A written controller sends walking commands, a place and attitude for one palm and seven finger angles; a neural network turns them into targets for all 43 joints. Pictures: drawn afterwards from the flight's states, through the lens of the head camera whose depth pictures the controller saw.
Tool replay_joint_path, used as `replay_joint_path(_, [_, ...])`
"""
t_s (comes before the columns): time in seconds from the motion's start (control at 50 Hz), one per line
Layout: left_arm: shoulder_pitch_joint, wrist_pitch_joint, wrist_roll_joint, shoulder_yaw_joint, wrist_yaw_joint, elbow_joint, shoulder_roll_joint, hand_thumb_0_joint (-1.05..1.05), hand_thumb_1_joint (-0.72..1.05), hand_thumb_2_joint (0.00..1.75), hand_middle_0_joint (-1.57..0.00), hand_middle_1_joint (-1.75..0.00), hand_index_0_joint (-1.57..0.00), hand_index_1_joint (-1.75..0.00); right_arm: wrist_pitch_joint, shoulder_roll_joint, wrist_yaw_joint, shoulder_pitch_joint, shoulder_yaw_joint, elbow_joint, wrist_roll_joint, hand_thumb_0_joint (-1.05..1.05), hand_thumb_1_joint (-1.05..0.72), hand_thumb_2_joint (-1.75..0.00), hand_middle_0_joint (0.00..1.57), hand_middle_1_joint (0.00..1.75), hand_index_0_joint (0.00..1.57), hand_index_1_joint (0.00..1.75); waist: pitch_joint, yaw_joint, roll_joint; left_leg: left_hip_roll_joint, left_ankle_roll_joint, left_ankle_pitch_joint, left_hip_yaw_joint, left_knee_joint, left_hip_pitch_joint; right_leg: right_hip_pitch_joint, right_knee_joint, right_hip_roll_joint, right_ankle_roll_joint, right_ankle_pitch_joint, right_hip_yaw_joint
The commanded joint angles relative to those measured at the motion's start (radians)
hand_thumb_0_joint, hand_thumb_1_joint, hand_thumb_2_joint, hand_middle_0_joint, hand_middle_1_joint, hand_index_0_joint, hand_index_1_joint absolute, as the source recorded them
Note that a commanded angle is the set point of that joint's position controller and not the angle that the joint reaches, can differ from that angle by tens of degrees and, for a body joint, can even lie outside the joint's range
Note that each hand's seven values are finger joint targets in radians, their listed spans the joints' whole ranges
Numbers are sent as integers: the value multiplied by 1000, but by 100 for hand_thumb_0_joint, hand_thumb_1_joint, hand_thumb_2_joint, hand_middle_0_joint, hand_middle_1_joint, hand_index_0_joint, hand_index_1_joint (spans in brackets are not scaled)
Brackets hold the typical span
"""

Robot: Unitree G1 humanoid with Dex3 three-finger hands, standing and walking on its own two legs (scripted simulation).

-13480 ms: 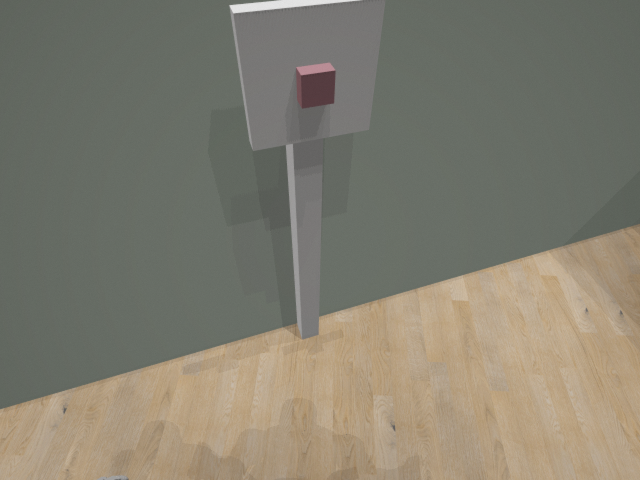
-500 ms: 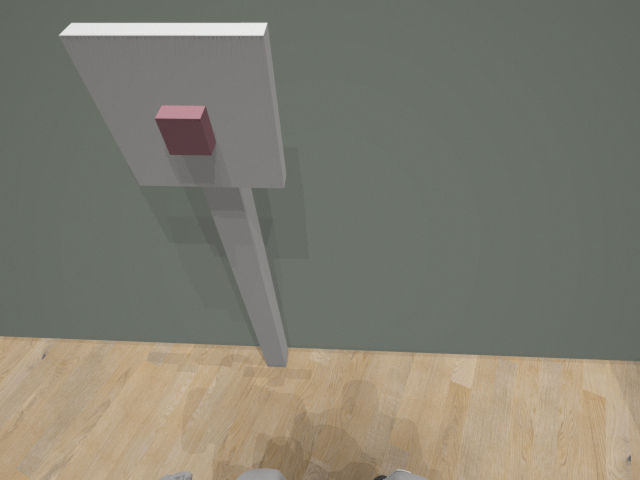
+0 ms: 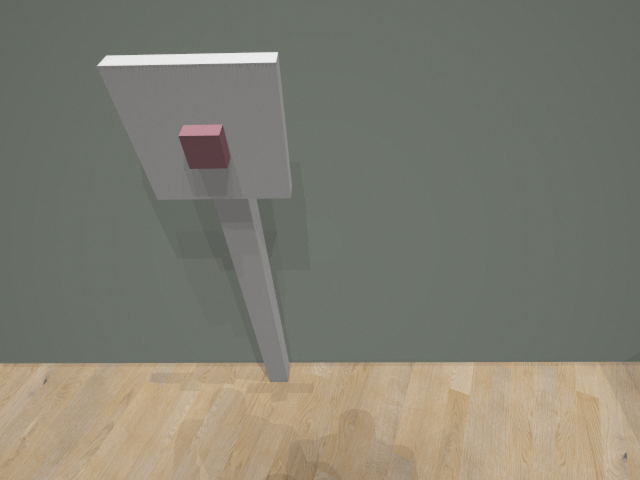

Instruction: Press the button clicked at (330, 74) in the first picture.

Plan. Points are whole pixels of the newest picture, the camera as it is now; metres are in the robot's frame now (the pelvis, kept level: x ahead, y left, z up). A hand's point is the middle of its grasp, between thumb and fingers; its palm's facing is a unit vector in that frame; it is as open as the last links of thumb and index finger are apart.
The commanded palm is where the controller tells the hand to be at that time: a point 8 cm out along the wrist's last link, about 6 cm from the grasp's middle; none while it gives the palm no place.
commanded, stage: come to a stop and stand still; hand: left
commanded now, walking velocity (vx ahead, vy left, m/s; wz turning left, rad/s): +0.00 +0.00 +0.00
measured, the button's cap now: (206, 145) +0.50 +0.19 +0.17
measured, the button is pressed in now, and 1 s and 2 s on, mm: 0 0 0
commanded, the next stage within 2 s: look again from close up in 0.30 s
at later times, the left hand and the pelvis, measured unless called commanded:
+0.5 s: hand out of the picture -0.04 +0.14 -0.18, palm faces +0.02 -0.99 -0.16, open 7.4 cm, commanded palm none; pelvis -0.02 -0.01 +0.00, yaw +1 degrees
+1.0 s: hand out of the picture -0.01 +0.19 -0.18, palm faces +0.10 -0.98 -0.17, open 7.4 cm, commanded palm +0.07 +0.24 -0.07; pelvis -0.02 +0.02 -0.01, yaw +1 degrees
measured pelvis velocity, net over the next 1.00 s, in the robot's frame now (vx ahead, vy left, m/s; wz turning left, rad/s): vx -0.02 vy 0.02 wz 0.02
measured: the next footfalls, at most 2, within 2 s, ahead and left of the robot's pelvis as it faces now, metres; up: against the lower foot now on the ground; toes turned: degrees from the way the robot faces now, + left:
none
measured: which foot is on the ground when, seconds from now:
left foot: down 0.00-1.00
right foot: down 0.00-1.00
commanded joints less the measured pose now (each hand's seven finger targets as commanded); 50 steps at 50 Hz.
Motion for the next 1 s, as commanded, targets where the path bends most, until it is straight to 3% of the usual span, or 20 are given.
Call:
replay_joint_path(0.0, [31,-16,-4,5,12,-27,105,0,90,90,-20,-30,-20,-30,-4,-67,2,61,1,5,-3,0,-90,-90,20,30,20,30,76,-10,-79,116,-7,7,-113,-92,36,-124,-155,-97,-22,0,113])
replay_joint_path(0.1, [50,-13,-4,9,11,-26,101,0,90,90,-20,-30,-20,-30,2,-56,4,92,1,21,-8,0,-90,-90,20,30,20,30,88,-9,-58,107,-8,-76,-112,-98,6,-151,-178,-90,-21,-114,123])
replay_joint_path(0.28, [71,-15,-4,13,10,-23,76,0,90,90,-20,-30,-20,-30,-7,-34,-1,130,4,29,-11,0,-90,-90,20,30,20,30,86,-3,-18,117,-6,-98,-127,-117,-34,-141,-148,-78,-27,-72,111])
replay_joint_path(0.34, [75,-18,-4,12,11,-22,70,0,90,90,-20,-30,-20,-30,-10,-30,-3,143,5,31,-10,0,-90,-90,20,30,20,30,72,-3,-40,117,-6,-71,-124,-108,-34,-124,-146,-80,-29,-50,113])
replay_joint_path(0.36, [79,-19,-5,12,11,-22,69,0,90,90,-20,-30,-20,-30,-12,-29,-3,143,5,31,-10,0,-90,-90,20,30,20,30,66,-2,-33,119,-6,-55,-121,-105,-24,-126,-144,-82,-30,-38,113])
replay_joint_path(0.38, [122,-46,11,2,42,-11,112,0,90,90,-20,-30,-20,-30,-28,-67,14,0,13,-51,-6,0,-90,-90,20,30,20,30,132,48,-90,115,-40,-31,-80,131,-142,-123,-147,-130,-15,216,145])
replay_joint_path(0.4, [92,-61,6,2,37,-24,137,0,90,90,-20,-30,-20,-30,-24,-40,19,24,21,-84,-4,0,-90,-90,20,30,20,30,71,-9,-137,84,-46,-68,-78,134,-88,-130,-169,-206,-36,308,187])
replay_joint_path(0.42, [55,-68,-1,2,34,-56,135,0,90,90,-20,-30,-20,-30,-23,-9,18,125,22,-69,-11,0,-90,-90,20,30,20,30,-41,-38,-192,66,-32,-80,-88,130,-49,-67,-134,-195,-62,225,170])
replay_joint_path(0.44, [34,-69,-4,4,31,-70,129,0,90,90,-20,-30,-20,-30,-25,-22,18,139,20,-59,-13,0,-90,-90,20,30,20,30,-92,-34,-151,56,-29,-35,-84,119,-29,-42,-112,-176,-72,206,156])
replay_joint_path(0.46, [18,-64,-7,6,29,-83,130,0,90,90,-20,-30,-20,-30,-25,-27,16,143,19,-58,-12,0,-90,-90,20,30,20,30,-87,-38,-95,60,-25,-7,-90,94,-14,-63,-100,-159,-76,128,146])
replay_joint_path(0.5, [5,-47,-6,5,24,-96,121,0,90,90,-20,-30,-20,-30,-22,-35,14,123,19,-68,-15,0,-90,-90,20,30,20,30,26,-28,16,83,-14,6,-119,61,-54,-145,-90,-114,-63,-31,110])
replay_joint_path(0.58, [35,-34,-3,1,18,-101,105,0,90,90,-20,-30,-20,-30,-21,-67,12,109,15,-93,-16,0,-90,-90,20,30,20,30,71,-12,-18,110,6,-96,-173,-15,-136,-136,-56,-70,-47,-69,85])
replay_joint_path(0.72, [49,-27,1,0,12,-119,115,0,90,90,-20,-30,-20,-30,-28,-99,12,76,12,-104,-14,0,-90,-90,20,30,20,30,57,4,-25,126,19,-134,-203,-79,-152,-79,-35,-64,-33,13,58])
replay_joint_path(0.92, [51,-28,2,-1,8,-109,133,0,90,90,-20,-30,-20,-30,-32,-117,12,52,14,-88,-10,0,-90,-90,20,30,20,30,25,1,-22,125,16,-42,-183,-82,-87,-54,-65,-80,-21,68,57])
replay_joint_path(0.94, [90,-32,13,-8,43,-79,144,0,90,90,-20,-30,-20,-30,-30,-140,14,-32,17,-149,1,0,-90,-90,20,30,20,30,117,32,7,126,-15,19,-104,81,-116,-126,-98,-113,-20,126,88])
replay_joint_path(0.96, [-674,-241,-202,158,50,-1710,396,0,90,90,-23,-33,-23,-33,-173,-268,-26,-16,-8,-517,61,0,-90,-90,20,30,20,30,-395,-126,189,25,-24,48,-129,-14,198,-67,20,-3,-27,142,-36])
replay_joint_path(0.98, [-204,-199,-134,146,94,-1490,329,0,90,90,-25,-36,-25,-36,-271,-191,-61,-84,30,-455,56,0,-90,-90,20,30,20,30,-378,9,255,85,-48,-45,-183,-64,203,-119,128,12,-41,-18,-57])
